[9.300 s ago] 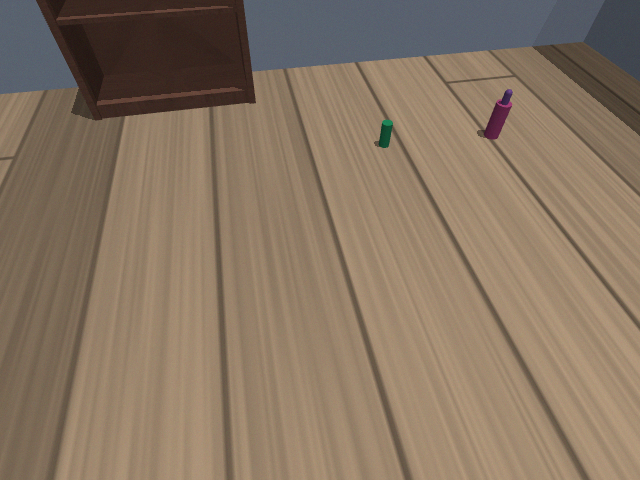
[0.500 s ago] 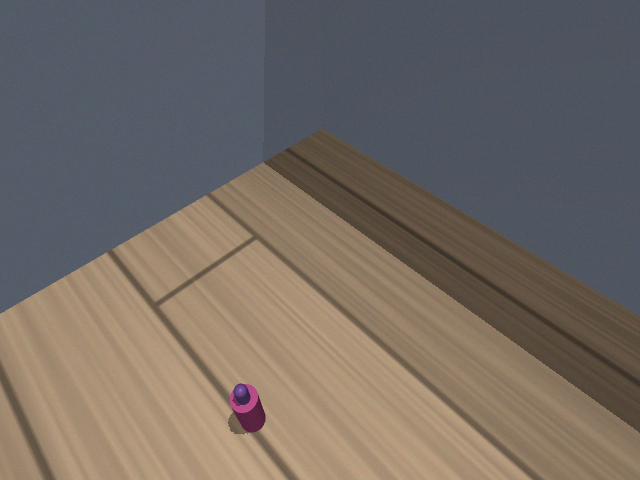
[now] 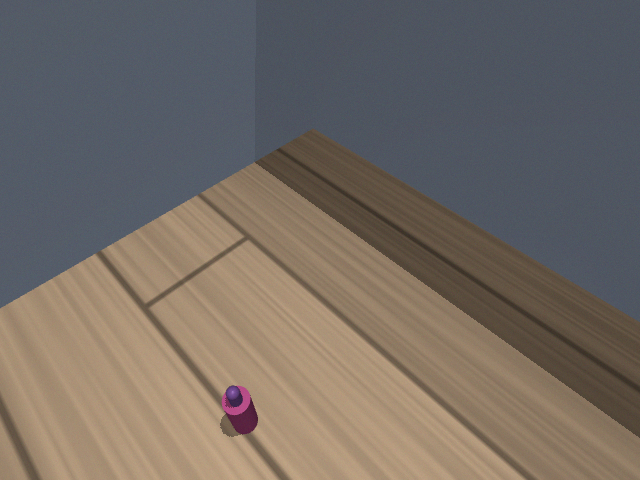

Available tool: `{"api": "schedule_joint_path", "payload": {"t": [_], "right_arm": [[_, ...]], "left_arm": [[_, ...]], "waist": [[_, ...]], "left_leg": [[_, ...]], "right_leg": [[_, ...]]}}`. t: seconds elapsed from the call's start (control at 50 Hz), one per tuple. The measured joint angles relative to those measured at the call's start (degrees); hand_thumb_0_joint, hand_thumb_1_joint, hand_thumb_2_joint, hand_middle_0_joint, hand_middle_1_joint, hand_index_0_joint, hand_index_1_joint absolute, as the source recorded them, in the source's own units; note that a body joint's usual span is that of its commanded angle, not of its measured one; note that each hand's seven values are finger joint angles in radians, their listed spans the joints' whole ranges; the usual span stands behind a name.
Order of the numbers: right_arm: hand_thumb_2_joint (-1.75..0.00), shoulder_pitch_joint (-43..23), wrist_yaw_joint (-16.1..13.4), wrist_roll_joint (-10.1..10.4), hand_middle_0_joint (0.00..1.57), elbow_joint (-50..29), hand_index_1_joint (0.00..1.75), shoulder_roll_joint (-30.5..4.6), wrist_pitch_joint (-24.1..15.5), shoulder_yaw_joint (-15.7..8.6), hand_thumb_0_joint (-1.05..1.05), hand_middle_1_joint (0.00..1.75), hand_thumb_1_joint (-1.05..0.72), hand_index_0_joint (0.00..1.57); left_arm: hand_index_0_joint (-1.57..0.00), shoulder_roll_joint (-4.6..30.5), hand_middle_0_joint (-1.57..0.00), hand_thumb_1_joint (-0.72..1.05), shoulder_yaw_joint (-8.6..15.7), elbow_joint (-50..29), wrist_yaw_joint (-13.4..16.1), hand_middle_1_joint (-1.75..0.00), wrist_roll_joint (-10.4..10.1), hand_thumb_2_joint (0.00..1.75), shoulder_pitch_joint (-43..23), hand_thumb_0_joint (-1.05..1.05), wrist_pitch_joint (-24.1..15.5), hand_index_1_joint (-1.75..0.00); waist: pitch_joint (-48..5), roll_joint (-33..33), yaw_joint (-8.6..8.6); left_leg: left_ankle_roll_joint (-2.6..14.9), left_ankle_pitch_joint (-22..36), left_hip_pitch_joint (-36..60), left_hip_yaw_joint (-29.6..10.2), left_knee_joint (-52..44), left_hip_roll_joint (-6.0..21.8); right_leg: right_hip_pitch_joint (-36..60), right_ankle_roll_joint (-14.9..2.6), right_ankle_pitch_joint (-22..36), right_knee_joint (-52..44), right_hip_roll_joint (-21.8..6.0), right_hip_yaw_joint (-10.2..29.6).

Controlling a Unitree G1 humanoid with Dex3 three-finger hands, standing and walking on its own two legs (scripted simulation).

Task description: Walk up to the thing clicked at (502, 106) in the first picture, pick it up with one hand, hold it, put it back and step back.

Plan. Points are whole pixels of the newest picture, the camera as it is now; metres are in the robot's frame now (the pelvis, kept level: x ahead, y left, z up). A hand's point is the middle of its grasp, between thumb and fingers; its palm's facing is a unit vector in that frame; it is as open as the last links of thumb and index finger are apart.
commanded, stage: stand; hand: left
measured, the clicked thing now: (239, 407) +0.39 +0.22 -0.65
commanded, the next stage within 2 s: none
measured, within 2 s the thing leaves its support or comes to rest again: neither
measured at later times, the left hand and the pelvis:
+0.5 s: hand out of the picture +0.07 +0.25 -0.16, palm faces -0.02 -0.94 -0.34, open 7.4 cm; pelvis +0.00 +0.00 +0.00, yaw +0 degrees
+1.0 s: hand out of the picture +0.06 +0.25 -0.16, palm faces -0.02 -0.94 -0.34, open 7.4 cm; pelvis +0.00 +0.00 +0.00, yaw +0 degrees
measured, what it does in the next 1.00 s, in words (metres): stands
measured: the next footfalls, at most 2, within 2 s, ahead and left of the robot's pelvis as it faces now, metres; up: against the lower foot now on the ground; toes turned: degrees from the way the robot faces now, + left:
none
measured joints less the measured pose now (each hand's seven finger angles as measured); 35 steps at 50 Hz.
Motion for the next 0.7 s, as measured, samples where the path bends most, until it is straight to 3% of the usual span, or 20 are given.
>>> {"api": "schedule_joint_path", "payload": {"t": [0.7], "right_arm": [[-0.9,1.01,0.16,-0.1,0.2,-0.06,0.3,-0.17,-0.13,0.47,0.01,0.3,-0.9,0.21]], "left_arm": [[-0.2,0.29,-0.21,0.91,-0.25,-0.05,-0.23,-0.3,0.02,0.9,1.88,0.01,0.19,-0.3]], "waist": [[-0.29,0.34,0.36]], "left_leg": [[-0.19,0.72,0.02,-0.39,-0.75,0.04]], "right_leg": [[-0.06,-0.23,0.31,-0.25,0.06,-0.38]]}}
